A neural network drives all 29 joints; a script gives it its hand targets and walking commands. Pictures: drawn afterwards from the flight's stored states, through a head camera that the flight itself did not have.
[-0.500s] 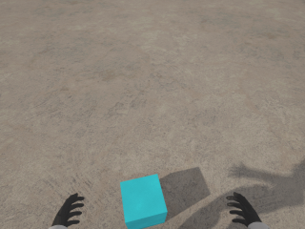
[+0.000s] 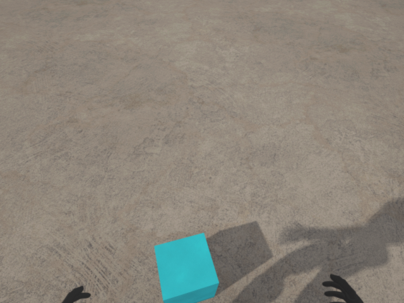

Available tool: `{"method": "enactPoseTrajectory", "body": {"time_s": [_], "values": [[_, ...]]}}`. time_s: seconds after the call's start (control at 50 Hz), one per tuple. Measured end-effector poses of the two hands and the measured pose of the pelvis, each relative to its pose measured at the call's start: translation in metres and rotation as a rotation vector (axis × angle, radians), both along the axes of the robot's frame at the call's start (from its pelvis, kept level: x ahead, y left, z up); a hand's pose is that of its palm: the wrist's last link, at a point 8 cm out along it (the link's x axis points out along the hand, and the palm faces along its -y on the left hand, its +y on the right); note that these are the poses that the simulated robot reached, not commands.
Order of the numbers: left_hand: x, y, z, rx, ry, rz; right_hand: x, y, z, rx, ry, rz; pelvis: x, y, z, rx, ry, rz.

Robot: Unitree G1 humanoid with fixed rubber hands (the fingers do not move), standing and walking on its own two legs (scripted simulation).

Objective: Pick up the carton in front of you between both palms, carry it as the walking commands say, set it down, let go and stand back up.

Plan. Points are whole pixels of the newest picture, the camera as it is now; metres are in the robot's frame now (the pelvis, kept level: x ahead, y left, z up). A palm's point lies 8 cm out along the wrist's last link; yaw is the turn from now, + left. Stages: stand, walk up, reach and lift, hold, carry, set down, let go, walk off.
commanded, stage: stand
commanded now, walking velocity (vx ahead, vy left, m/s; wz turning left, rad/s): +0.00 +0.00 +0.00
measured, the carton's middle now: (185, 272) +0.35 +0.05 -0.65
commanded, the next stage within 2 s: none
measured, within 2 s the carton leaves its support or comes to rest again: neither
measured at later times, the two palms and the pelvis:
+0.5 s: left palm out of the picture +0.08 +0.30 -0.11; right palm out of the picture +0.08 -0.31 -0.09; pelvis -0.01 +0.00 +0.00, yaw +0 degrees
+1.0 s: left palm out of the picture +0.06 +0.30 -0.11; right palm out of the picture +0.08 -0.31 -0.09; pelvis -0.02 +0.00 +0.01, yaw +1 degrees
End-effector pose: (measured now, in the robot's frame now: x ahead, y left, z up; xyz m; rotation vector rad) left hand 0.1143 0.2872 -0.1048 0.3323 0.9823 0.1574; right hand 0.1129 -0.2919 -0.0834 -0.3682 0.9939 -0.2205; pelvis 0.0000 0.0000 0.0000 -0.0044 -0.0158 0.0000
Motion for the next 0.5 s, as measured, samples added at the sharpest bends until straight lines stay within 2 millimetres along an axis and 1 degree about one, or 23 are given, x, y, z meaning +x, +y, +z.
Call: {"method": "enactPoseTrajectory", "body": {"time_s": [0.12, 0.5], "values": [[-0.006, 0.003, -0.001, 0.008, 0.023, 0.006, -0.007, -0.002, -0.003, 0.000, 0.025, -0.008, -0.002, 0.000, 0.001, 0.001, -0.007, 0.000], [-0.038, 0.011, -0.004, 0.026, 0.103, 0.027, -0.030, -0.014, -0.005, -0.010, 0.089, -0.023, -0.011, -0.001, 0.004, 0.001, -0.021, 0.003]]}}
